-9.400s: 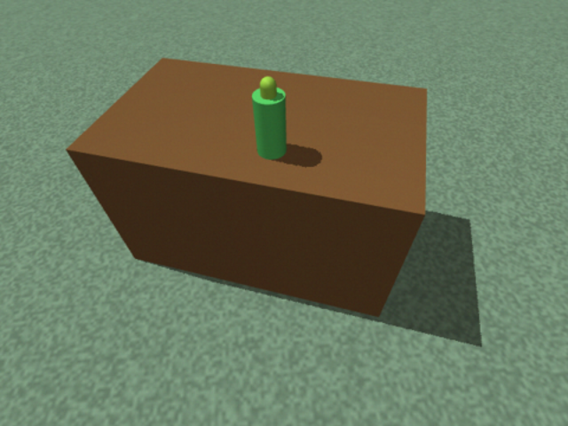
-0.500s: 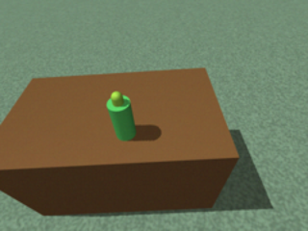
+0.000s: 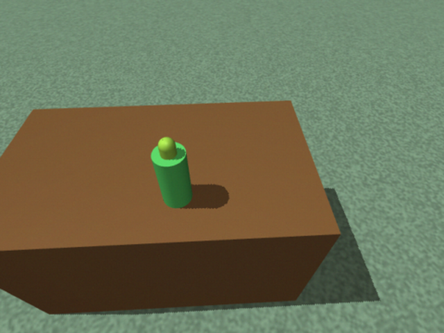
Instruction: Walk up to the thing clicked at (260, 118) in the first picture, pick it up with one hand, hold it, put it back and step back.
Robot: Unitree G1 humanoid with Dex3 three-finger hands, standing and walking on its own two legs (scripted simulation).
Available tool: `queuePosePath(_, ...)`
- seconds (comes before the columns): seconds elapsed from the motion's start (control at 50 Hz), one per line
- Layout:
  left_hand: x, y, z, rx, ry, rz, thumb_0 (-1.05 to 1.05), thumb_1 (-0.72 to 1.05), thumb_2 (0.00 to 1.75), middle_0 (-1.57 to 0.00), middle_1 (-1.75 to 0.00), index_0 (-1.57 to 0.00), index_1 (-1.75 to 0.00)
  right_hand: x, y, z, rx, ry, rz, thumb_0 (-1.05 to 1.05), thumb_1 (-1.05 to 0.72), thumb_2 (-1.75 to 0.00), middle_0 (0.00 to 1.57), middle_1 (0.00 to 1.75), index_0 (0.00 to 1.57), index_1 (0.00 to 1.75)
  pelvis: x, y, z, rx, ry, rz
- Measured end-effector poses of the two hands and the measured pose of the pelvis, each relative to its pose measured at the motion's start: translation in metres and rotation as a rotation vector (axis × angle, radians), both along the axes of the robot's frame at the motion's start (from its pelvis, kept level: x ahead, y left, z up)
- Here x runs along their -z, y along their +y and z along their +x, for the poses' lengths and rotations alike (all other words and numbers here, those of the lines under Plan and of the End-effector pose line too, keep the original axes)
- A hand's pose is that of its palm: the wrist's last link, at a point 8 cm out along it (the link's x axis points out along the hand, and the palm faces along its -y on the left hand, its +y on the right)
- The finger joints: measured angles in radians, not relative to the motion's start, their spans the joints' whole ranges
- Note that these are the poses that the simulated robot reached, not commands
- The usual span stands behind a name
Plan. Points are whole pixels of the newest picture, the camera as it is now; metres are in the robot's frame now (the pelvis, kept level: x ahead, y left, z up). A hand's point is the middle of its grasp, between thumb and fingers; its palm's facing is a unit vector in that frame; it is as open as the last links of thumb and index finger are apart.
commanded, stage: walk up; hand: left
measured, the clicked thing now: (172, 171) +0.52 +0.16 -0.07
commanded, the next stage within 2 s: stand in 0.68 s
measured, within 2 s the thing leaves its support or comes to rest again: neither
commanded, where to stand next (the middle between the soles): +0.07 +0.00 m, yaw +2 degrees
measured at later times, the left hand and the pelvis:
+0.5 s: hand out of the picture +0.08 +0.26 -0.15, palm faces -0.01 -0.94 -0.35, open 7.4 cm; pelvis +0.01 +0.00 +0.00, yaw +0 degrees
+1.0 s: hand out of the picture +0.08 +0.25 -0.15, palm faces -0.01 -0.94 -0.34, open 7.4 cm; pelvis +0.00 +0.00 +0.00, yaw +1 degrees
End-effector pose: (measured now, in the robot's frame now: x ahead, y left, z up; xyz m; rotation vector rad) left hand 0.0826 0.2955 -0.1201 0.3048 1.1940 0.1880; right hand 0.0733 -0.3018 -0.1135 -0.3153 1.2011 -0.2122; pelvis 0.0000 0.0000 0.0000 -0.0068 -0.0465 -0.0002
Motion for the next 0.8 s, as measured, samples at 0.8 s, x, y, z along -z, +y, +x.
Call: queuePosePath(0.8,-0.004,0.0,-0.004,-0.024,0.036,0.012,0.01,0.9,0.9,-0.2,-0.3,-0.2,-0.3,0.004,0.005,0.012,-0.015,0.023,0.019,0.01,-0.9,-0.9,0.21,0.3,0.2,0.3,-0.003,-0.002,0.008,-0.013,0.011,0.007)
